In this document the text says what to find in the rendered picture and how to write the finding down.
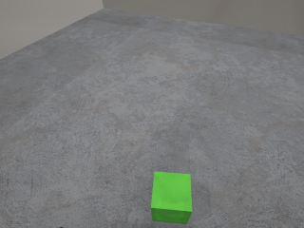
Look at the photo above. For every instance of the carton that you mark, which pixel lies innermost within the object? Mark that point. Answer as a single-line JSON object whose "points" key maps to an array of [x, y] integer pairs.
{"points": [[171, 197]]}

